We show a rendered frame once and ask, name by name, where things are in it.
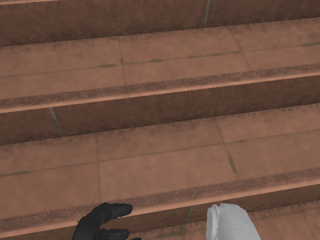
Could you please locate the right robot thigh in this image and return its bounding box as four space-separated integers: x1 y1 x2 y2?
206 203 261 240

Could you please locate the left robot hand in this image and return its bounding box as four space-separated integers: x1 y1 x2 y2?
71 202 142 240

